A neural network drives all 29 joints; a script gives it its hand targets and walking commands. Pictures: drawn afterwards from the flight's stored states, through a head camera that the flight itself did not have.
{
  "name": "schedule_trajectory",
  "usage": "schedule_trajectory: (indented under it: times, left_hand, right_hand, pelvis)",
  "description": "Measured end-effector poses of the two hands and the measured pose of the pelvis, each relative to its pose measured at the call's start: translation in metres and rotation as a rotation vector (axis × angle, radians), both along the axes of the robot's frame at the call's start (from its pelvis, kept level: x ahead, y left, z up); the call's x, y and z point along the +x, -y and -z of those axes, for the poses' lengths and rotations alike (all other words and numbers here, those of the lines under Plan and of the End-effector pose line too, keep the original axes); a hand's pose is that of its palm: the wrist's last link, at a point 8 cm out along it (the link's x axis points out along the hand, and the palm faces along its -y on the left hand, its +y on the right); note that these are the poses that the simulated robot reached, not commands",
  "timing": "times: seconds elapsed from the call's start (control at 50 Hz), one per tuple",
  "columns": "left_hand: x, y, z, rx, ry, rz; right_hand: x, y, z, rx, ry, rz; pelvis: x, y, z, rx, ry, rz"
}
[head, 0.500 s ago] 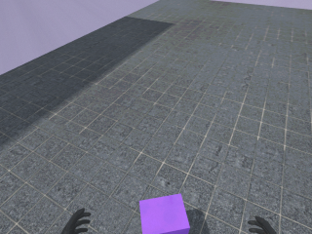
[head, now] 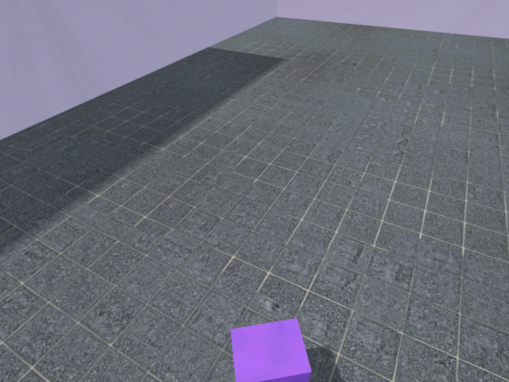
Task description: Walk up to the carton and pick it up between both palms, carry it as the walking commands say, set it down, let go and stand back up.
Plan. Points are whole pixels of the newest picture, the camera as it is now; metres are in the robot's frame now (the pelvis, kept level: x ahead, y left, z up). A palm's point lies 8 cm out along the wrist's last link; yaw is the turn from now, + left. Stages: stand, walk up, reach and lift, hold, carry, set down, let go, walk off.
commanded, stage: stand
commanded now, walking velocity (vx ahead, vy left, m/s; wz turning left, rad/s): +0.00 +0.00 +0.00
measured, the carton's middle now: (268, 366) +0.40 +0.01 -0.64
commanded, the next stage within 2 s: none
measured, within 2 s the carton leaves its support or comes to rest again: neither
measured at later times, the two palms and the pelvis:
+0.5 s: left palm out of the picture +0.04 +0.28 -0.11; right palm out of the picture +0.05 -0.31 -0.10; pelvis -0.02 -0.01 +0.00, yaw +0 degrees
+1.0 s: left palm out of the picture +0.03 +0.28 -0.11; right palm out of the picture +0.05 -0.31 -0.11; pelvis -0.03 -0.02 +0.01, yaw +0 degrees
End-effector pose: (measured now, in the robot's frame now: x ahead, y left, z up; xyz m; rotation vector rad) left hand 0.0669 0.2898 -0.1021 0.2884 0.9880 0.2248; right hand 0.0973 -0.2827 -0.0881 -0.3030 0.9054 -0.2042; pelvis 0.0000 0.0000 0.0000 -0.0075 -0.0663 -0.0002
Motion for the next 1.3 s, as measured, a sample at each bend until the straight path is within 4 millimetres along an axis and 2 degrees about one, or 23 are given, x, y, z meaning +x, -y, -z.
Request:
schedule_trajectory:
  times: [0.54, 0.74, 0.94, 1.3]
  left_hand:
    - [-0.030, 0.005, 0.004, 0.012, -0.088, -0.002]
    - [-0.041, 0.005, 0.006, 0.017, -0.141, -0.003]
    - [-0.040, 0.005, 0.006, 0.022, -0.163, -0.007]
    - [-0.027, 0.004, 0.005, 0.019, -0.178, -0.010]
  right_hand:
    - [-0.046, 0.024, 0.013, 0.002, -0.141, 0.034]
    - [-0.057, 0.029, 0.017, 0.004, -0.196, 0.034]
    - [-0.053, 0.030, 0.018, 0.004, -0.217, 0.028]
    - [-0.037, 0.030, 0.016, -0.004, -0.229, 0.015]
  pelvis:
    - [-0.026, 0.013, -0.003, 0.003, 0.021, -0.007]
    - [-0.031, 0.016, -0.004, 0.003, 0.015, -0.008]
    - [-0.030, 0.018, -0.005, 0.004, 0.013, -0.008]
    - [-0.022, 0.017, -0.007, 0.004, 0.005, -0.008]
